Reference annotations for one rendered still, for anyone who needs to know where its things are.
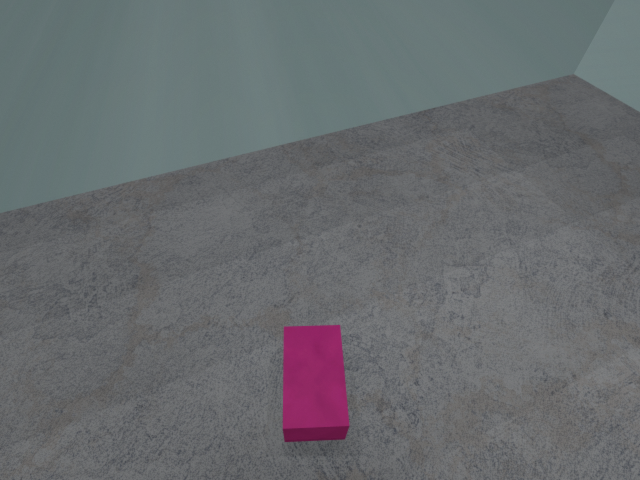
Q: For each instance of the carton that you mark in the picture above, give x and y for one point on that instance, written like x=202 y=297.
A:
x=314 y=389

